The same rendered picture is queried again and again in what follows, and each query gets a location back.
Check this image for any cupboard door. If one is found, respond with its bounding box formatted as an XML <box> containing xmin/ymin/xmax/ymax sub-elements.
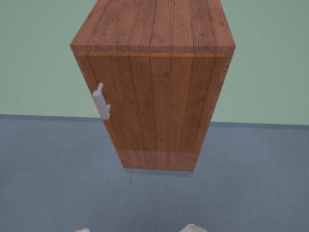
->
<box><xmin>77</xmin><ymin>51</ymin><xmax>227</xmax><ymax>154</ymax></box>

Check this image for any handle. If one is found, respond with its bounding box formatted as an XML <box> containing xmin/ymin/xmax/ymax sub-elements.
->
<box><xmin>93</xmin><ymin>83</ymin><xmax>111</xmax><ymax>120</ymax></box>

